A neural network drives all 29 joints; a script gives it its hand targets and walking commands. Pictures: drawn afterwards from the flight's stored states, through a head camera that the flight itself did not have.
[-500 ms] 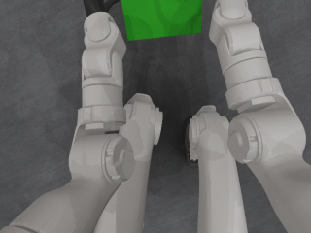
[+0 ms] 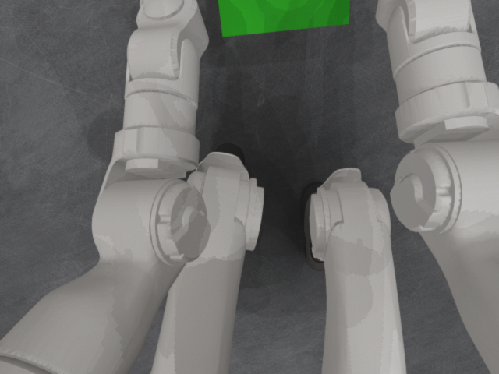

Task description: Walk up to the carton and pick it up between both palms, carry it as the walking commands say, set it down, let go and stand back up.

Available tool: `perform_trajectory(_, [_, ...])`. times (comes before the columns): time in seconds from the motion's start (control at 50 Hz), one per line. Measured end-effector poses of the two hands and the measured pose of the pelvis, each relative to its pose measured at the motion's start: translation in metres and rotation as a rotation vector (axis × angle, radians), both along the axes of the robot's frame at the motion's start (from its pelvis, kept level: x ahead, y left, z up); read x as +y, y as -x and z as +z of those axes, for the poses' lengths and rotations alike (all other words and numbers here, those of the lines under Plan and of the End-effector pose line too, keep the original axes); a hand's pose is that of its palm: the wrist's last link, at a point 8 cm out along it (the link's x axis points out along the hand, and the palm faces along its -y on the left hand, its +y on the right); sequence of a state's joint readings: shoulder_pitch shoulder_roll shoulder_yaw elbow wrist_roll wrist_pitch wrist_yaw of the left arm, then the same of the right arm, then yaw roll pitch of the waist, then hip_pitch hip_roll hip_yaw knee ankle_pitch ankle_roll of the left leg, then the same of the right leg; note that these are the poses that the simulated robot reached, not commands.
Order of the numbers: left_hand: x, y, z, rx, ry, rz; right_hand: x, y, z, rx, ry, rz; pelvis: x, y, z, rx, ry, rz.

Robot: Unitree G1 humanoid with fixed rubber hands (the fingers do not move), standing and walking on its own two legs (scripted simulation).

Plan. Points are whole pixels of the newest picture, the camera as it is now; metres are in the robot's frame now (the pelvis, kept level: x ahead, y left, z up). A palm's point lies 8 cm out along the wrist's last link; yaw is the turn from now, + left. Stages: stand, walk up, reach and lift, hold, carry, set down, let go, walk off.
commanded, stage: set down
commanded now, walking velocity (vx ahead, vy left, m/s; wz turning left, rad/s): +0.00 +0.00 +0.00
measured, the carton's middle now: out of the picture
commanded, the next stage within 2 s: none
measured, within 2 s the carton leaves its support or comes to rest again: neither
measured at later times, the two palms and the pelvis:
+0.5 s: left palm out of the picture +0.52 +0.20 -0.21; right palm out of the picture +0.59 -0.03 -0.21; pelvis +0.02 -0.01 -0.04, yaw +1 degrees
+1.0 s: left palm out of the picture +0.54 +0.20 -0.23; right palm out of the picture +0.59 -0.04 -0.24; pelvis +0.03 -0.02 -0.05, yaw +2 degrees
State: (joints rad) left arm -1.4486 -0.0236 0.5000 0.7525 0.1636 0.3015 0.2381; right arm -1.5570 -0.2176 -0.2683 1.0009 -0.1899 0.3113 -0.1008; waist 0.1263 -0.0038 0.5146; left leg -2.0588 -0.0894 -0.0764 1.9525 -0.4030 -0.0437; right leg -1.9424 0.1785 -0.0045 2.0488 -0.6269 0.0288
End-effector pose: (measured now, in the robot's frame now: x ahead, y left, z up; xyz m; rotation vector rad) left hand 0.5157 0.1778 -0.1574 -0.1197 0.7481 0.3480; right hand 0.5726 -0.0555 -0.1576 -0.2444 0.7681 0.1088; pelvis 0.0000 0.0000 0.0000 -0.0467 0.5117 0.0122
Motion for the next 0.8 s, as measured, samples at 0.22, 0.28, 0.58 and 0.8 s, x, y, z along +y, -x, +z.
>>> perform_trajectory(0.22, [0.034,-0.016,-0.015,-0.044,-0.069,0.082,0.035,0.005,-0.053,0.057,-0.060,0.061,-0.017,-0.018,-0.019,0.033,-0.040,0.009])
perform_trajectory(0.28, [0.041,-0.011,-0.025,-0.033,-0.067,0.060,0.040,0.004,-0.057,0.058,-0.066,0.074,-0.017,-0.019,-0.024,0.030,-0.037,0.004])
perform_trajectory(0.58, [0.022,-0.009,-0.058,0.109,-0.029,-0.078,0.018,-0.029,-0.043,-0.003,-0.054,0.080,-0.010,-0.021,-0.042,0.017,-0.052,-0.015])
perform_trajectory(0.8, [0.015,-0.031,-0.060,0.096,-0.058,-0.083,0.001,-0.014,-0.081,0.034,-0.116,0.064,-0.015,-0.023,-0.047,0.041,-0.098,-0.027])
